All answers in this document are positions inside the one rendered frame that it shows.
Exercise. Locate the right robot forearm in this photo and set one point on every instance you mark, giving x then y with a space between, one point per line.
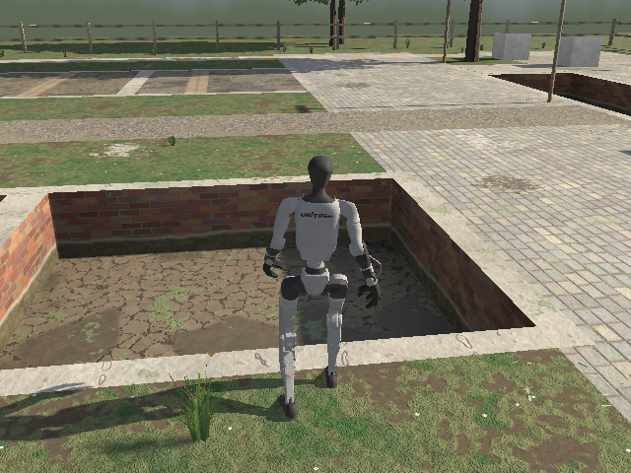
366 267

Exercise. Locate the robot left hand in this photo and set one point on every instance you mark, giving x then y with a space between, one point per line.
276 264

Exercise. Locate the robot left shin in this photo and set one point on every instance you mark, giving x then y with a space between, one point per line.
287 360

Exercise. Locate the robot right hand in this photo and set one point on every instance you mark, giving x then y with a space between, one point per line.
374 294

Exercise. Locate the left robot foot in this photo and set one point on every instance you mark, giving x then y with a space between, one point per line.
289 409

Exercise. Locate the robot right upper arm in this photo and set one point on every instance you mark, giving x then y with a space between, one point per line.
349 210

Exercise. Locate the robot left upper arm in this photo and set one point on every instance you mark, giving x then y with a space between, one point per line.
287 206

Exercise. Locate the left robot forearm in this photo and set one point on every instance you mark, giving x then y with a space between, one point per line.
271 254

